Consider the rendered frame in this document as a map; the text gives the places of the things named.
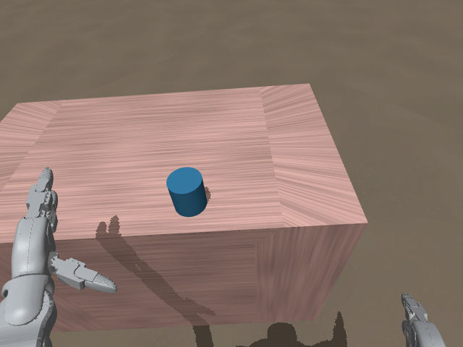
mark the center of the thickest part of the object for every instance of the right robot hand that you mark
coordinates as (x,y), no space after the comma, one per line
(416,329)

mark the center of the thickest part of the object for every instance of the can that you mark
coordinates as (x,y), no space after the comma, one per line
(187,191)

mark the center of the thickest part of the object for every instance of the left robot hand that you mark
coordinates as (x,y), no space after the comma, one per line
(34,249)

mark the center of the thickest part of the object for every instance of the left robot arm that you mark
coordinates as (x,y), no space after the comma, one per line
(27,312)

